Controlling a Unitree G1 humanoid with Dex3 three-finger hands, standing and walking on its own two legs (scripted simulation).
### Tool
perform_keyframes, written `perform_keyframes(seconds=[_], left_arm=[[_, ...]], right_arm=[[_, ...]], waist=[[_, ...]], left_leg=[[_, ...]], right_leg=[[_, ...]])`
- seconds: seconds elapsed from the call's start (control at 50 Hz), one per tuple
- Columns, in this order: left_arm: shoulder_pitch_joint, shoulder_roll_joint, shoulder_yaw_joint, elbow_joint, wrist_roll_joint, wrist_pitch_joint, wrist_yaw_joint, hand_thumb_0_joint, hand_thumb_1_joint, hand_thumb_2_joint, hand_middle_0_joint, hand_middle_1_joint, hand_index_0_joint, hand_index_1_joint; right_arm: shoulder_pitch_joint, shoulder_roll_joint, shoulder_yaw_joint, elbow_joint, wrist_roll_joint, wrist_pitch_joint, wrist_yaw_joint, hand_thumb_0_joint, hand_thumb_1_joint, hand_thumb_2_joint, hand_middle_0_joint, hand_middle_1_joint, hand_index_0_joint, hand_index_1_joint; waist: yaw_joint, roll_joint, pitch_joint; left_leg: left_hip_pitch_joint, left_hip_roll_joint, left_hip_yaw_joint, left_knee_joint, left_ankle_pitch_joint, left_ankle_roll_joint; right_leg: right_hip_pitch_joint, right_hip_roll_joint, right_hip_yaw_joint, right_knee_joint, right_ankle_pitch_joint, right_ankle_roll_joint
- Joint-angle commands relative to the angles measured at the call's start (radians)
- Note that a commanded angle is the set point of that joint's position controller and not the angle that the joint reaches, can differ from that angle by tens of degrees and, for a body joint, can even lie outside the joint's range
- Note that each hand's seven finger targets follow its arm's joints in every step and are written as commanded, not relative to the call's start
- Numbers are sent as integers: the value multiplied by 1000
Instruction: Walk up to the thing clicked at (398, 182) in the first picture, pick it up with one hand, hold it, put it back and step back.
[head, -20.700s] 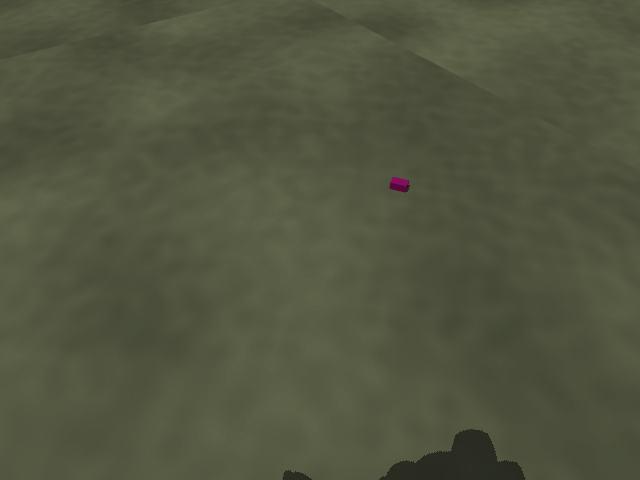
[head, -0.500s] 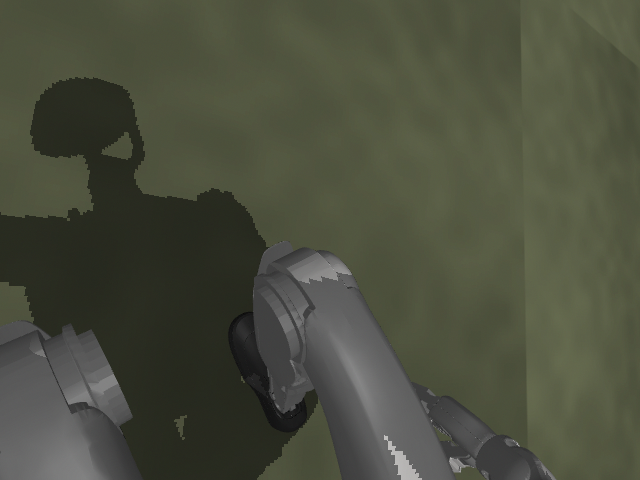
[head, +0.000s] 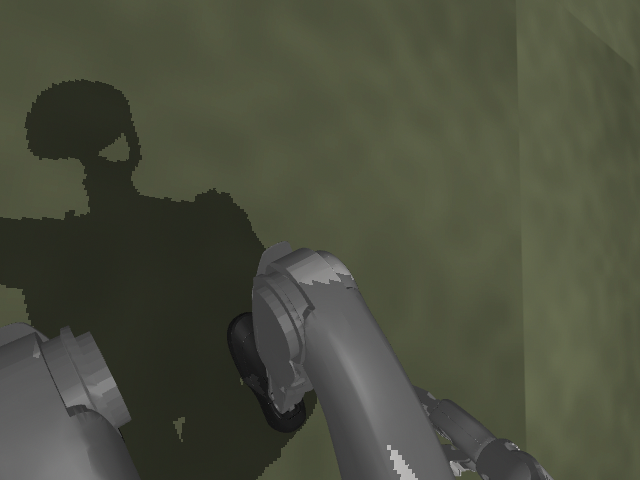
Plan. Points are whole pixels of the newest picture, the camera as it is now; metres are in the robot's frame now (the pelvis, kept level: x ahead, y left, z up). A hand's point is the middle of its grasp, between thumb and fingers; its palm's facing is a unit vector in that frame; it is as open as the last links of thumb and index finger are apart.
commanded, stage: close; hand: left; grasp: from above
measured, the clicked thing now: out of the picture +0.44 +0.39 -0.29
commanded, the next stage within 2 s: settle in 0.76 s
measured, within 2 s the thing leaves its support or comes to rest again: leaves its support in 1.08 s
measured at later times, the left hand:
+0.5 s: hand out of the picture +0.43 +0.37 -0.26, palm faces -0.42 -0.18 -0.89, open 7.5 cm
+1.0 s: hand out of the picture +0.43 +0.37 -0.25, palm faces -0.42 -0.18 -0.89, open 7.3 cm
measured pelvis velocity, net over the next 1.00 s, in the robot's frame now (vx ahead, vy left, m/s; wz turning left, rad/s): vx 0.00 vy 0.00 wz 0.00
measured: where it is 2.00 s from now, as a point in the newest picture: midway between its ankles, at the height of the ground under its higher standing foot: (200, 434)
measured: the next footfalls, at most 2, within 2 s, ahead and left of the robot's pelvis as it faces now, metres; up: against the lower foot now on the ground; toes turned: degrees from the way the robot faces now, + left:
none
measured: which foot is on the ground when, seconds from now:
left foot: down 0.00-1.00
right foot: down 0.00-1.00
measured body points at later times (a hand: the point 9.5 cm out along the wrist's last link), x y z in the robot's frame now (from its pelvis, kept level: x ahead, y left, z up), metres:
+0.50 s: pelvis +0.00 +0.00 +0.00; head +0.28 +0.15 +0.32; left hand +0.45 +0.37 -0.21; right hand +0.09 -0.25 -0.05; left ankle +0.07 +0.13 -0.28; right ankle +0.12 -0.11 -0.28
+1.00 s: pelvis +0.00 +0.00 +0.00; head +0.28 +0.15 +0.32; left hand +0.45 +0.38 -0.20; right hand +0.08 -0.25 -0.05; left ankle +0.07 +0.13 -0.28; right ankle +0.12 -0.11 -0.28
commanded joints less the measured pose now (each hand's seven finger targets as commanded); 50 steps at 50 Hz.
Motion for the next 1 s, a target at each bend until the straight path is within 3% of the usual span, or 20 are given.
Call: perform_keyframes(seconds=[0.0, 0.14, 0.16, 0.2, 0.24, 0.3, 0.34, 0.38, 0.44, 0.46, 0.52, 0.56, 0.62, 0.68, 0.72, 0.82, 0.88, 0.94, 0.96, 0.98], left_arm=[[-206, 233, -1, -93, -17, 10, 24, 0, 285, 352, -654, -553, -700, -505], [-224, 242, 10, -159, -29, 2, 18, 0, 371, 259, -715, -478, -767, -423], [-153, 232, 15, -56, -32, 12, 20, 0, 390, 253, -725, -484, -780, -427], [-236, 244, 18, -175, -28, -3, 21, 0, 396, 241, -734, -457, -786, -402], [-173, 233, 14, -86, -27, 3, 23, 0, 437, 221, -765, -439, -820, -383], [-199, 248, 12, -102, -20, -1, 29, 0, 511, 218, -821, -431, -876, -373], [-229, 248, 6, -164, -20, -2, 27, 0, 528, 195, -841, -408, -896, -351], [-198, 228, 2, -106, -28, 5, 25, 0, 530, 148, -831, -384, -891, -321], [-179, 245, 12, -83, -19, 6, 29, 0, 619, 168, -911, -363, -966, -307], [-250, 267, 15, -174, -21, -4, 32, 0, 640, 181, -939, -356, -989, -305], [-208, 258, 22, -126, -23, 4, 32, 0, 687, 174, -971, -350, -1022, -297], [-170, 235, 5, -58, -14, 10, 30, 0, 724, 185, -1005, -341, -1053, -291], [-233, 251, -3, -143, -8, 7, 27, 0, 784, 176, -1052, -324, -1101, -273], [-210, 243, 11, -108, -26, 6, 35, 0, 796, 172, -1062, -308, -1109, -259], [-185, 233, -6, -60, -11, 13, 26, 0, 832, 167, -1086, -312, -1135, -261], [-250, 271, 11, -158, -20, 9, 29, 0, 903, 184, -1156, -293, -1199, -249], [-168, 241, 8, -61, -16, 19, 26, 0, 901, 213, -1209, -301, -1254, -256], [-279, 282, 16, -215, -25, 12, 17, 0, 931, 179, -1229, -285, -1279, -236], [-229, 261, 5, -155, -24, 24, 8, 0, 926, 172, -1237, -270, -1283, -225], [-245, 258, 8, -209, -31, 26, 1, 0, 925, 163, -1232, -258, -1280, -212]], right_arm=[[175, -341, -109, 17, 1, -1, -9, 0, -890, -898, 199, 300, 199, 300], [187, -337, -109, 21, 2, 2, -5, 0, -887, -896, 199, 300, 199, 300], [172, -326, -100, 21, -1, 5, -7, 0, -889, -897, 199, 300, 199, 300], [178, -336, -107, 13, 1, 4, -5, 0, -887, -896, 199, 300, 199, 300], [175, -337, -105, 26, -2, 6, -7, 0, -888, -896, 199, 300, 199, 300], [165, -335, -104, 16, -2, 10, -12, 0, -887, -896, 199, 300, 199, 300], [156, -332, -106, 3, 2, 3, -10, 0, -890, -897, 199, 300, 199, 300], [154, -336, -106, 9, 3, -3, -8, 0, -888, -896, 199, 300, 199, 300], [168, -341, -107, 14, 1, 2, -13, 0, -887, -896, 199, 300, 199, 300], [160, -340, -105, 4, 0, 1, -14, 0, -890, -897, 199, 300, 199, 300], [152, -342, -105, 1, 2, 4, -14, 0, -888, -897, 199, 300, 199, 300], [162, -338, -102, 20, -6, 8, -16, 0, -889, -897, 199, 300, 199, 300], [156, -337, -100, -1, -6, 8, -16, 0, -888, -896, 199, 300, 199, 300], [153, -344, -98, 7, -7, 11, -18, 0, -886, -896, 199, 300, 199, 300], [168, -338, -97, 26, -7, 11, -16, 0, -888, -896, 199, 300, 199, 300], [144, -340, -98, -1, -6, 12, -18, 0, -889, -897, 199, 300, 199, 300], [159, -340, -100, 13, -4, 15, -18, 0, -906, -900, 200, 300, 200, 300], [150, -332, -102, -7, -6, 15, -21, 0, -907, -900, 200, 300, 199, 300], [147, -330, -104, -7, -7, 14, -20, 0, -910, -902, 200, 300, 199, 300], [153, -334, -110, -2, -1, 14, -18, 0, -906, -900, 200, 300, 200, 300]], waist=[[-49, 597, -609], [-38, 613, -673], [-35, 579, -645], [-36, 618, -679], [-44, 577, -630], [-40, 573, -620], [-27, 604, -653], [-39, 568, -642], [-41, 553, -611], [-34, 600, -652], [-28, 591, -657], [-46, 569, -607], [-41, 607, -641], [-46, 576, -646], [-52, 592, -593], [-29, 618, -659], [-42, 578, -607], [-23, 648, -707], [-21, 644, -680], [-18, 647, -700]], left_leg=[[508, 55, 98, -264, 203, 15], [541, 54, 101, -251, 285, 17], [513, 58, 106, -249, 259, 21], [547, 56, 101, -253, 290, 15], [491, 54, 107, -248, 239, 22], [476, 55, 111, -256, 191, 24], [519, 55, 111, -254, 230, 20], [500, 55, 105, -244, 235, 22], [483, 56, 107, -257, 193, 22], [512, 56, 105, -261, 220, 17], [518, 55, 96, -260, 238, 16], [479, 56, 106, -255, 205, 21], [515, 55, 107, -254, 240, 18], [507, 57, 96, -254, 248, 19], [494, 57, 95, -261, 220, 16], [531, 58, 93, -270, 230, 13], [491, 58, 97, -264, 217, 18], [532, 54, 113, -257, 253, 18], [525, 53, 116, -262, 246, 17], [543, 54, 110, -264, 268, 16]], right_leg=[[310, 16, -97, -193, 251, -80], [349, 16, -98, -190, 315, -77], [364, 21, -93, -201, 301, -76], [357, 16, -100, -187, 320, -79], [344, 20, -98, -200, 284, -76], [346, 21, -89, -209, 249, -79], [345, 19, -87, -196, 276, -81], [333, 18, -93, -191, 283, -77], [337, 21, -91, -207, 249, -76], [347, 17, -93, -196, 269, -79], [331, 14, -102, -185, 280, -79], [330, 21, -95, -197, 260, -78], [342, 20, -93, -194, 286, -79], [346, 17, -104, -193, 297, -74], [308, 17, -101, -184, 264, -79], [319, 15, -100, -187, 273, -81], [316, 19, -100, -192, 266, -77], [357, 16, -89, -198, 301, -79], [346, 15, -85, -195, 294, -83], [340, 16, -91, -192, 306, -81]])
